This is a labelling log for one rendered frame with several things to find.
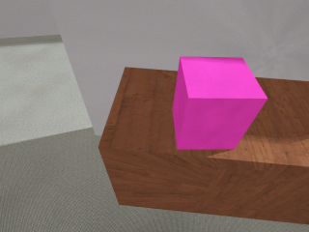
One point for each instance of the pedestal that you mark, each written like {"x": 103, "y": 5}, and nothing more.
{"x": 265, "y": 177}

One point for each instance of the carton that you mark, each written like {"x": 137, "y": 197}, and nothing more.
{"x": 216, "y": 100}

